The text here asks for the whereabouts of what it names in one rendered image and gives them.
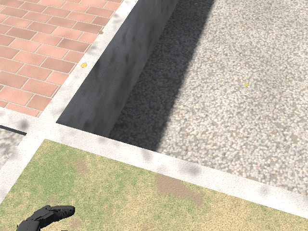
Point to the robot left hand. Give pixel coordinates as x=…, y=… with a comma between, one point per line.
x=45, y=216

